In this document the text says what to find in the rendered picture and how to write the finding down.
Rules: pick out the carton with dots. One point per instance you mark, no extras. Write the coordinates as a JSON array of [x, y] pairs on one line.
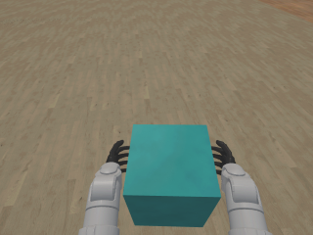
[[170, 177]]

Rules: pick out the right robot forearm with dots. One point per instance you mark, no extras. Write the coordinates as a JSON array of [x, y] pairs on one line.
[[243, 202]]

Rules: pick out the robot right hand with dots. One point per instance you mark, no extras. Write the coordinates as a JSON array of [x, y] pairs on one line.
[[226, 156]]

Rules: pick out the left robot forearm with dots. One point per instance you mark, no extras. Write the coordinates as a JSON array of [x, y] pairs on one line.
[[103, 201]]

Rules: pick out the robot left hand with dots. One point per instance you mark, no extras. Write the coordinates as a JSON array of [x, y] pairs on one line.
[[114, 155]]

